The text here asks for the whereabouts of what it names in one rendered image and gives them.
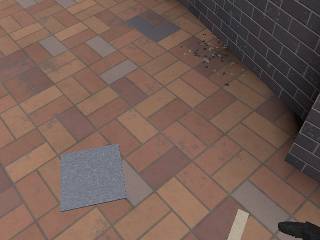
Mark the robot right hand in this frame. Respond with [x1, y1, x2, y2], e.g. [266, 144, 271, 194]
[278, 221, 320, 240]

